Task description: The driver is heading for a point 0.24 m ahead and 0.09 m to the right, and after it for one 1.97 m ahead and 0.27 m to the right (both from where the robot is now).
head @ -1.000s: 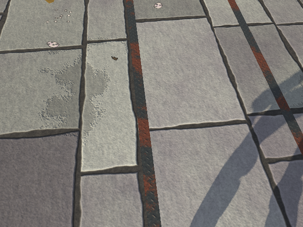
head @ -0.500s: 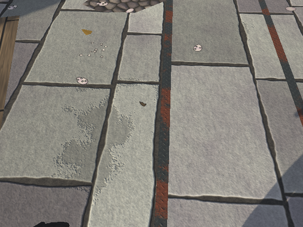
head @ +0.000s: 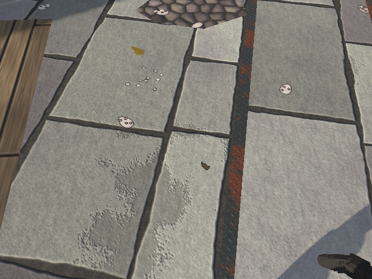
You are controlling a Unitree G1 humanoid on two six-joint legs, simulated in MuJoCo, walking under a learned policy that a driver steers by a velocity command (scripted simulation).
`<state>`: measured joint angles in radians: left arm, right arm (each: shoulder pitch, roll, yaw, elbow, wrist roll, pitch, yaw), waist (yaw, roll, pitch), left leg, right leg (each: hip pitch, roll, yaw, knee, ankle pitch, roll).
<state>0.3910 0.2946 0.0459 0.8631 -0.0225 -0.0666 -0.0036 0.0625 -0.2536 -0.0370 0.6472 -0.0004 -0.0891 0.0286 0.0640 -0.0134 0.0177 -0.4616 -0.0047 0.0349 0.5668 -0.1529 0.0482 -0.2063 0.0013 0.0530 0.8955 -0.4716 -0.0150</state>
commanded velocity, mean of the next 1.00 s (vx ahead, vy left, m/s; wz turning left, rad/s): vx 0.40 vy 0.00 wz -0.29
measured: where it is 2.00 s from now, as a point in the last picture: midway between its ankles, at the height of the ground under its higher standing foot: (245, 231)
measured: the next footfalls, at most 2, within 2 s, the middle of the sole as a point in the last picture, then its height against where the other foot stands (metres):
right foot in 0.50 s outside the picture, level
left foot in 0.94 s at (212, 221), level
